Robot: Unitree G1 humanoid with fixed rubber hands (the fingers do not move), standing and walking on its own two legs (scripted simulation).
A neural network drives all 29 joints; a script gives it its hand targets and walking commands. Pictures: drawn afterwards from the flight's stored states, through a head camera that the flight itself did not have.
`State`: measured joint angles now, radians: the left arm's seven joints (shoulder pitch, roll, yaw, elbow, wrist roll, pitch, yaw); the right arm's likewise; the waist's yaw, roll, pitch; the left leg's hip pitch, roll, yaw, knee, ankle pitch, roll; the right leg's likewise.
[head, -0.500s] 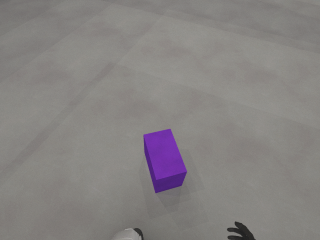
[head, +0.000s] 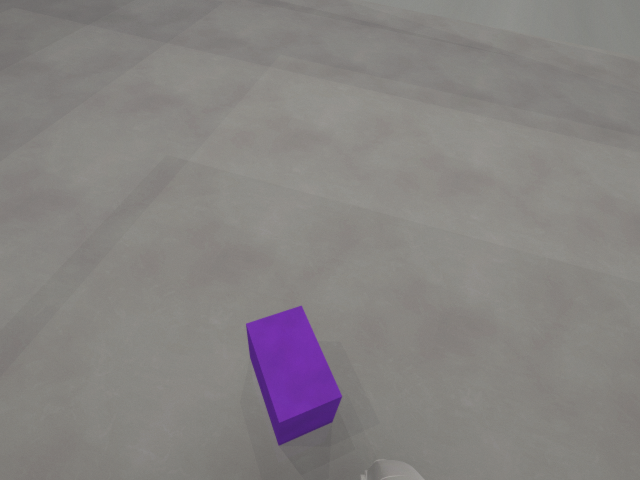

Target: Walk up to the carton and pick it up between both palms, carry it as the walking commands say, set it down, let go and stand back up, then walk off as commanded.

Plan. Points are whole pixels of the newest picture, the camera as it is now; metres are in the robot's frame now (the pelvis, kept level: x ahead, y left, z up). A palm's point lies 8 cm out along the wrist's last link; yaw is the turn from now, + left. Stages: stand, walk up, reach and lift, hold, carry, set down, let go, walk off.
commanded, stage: walk up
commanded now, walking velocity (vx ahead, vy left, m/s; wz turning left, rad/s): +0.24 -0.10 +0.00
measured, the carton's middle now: (290, 374) +0.50 +0.00 -0.67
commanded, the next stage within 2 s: none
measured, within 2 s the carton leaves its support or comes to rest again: neither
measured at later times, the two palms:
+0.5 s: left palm out of the picture +0.04 +0.18 -0.15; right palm out of the picture +0.03 -0.31 -0.16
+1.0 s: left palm out of the picture +0.02 +0.28 -0.16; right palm out of the picture +0.01 -0.18 -0.15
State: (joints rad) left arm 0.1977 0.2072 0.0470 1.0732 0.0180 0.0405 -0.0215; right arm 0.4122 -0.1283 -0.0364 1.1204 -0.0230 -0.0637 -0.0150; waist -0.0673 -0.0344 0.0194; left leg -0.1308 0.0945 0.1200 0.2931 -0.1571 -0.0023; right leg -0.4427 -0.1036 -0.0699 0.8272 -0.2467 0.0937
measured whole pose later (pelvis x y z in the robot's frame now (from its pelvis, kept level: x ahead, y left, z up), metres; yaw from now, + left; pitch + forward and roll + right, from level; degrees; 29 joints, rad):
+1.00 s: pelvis -0.01 +0.04 -0.01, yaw +0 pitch +0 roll +0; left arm 0.24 0.21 0.03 1.10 0.01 0.03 0.02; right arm 0.25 -0.14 -0.02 1.07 -0.01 -0.01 -0.04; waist -0.01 -0.03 0.00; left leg -0.22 0.00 0.07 0.42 -0.20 0.02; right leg -0.20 -0.02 -0.06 0.48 -0.33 0.03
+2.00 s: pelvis +0.06 -0.02 -0.02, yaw +2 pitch +0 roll +0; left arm 0.16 0.15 0.02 1.07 0.02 0.02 0.04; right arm 0.26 -0.20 -0.05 1.10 -0.02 0.06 -0.02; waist -0.02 0.00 0.06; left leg -0.28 0.02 0.04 0.73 -0.42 -0.01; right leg -0.32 -0.05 -0.10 0.42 -0.10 -0.01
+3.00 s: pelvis +0.08 +0.00 -0.01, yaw +3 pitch -1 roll -1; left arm 0.26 0.12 0.02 1.16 0.01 -0.01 0.04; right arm 0.32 -0.11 -0.01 1.13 0.00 -0.03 -0.04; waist 0.00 0.00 0.04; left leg -0.07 -0.01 0.06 0.38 -0.30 0.03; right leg -0.18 -0.05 -0.07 0.36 -0.17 0.04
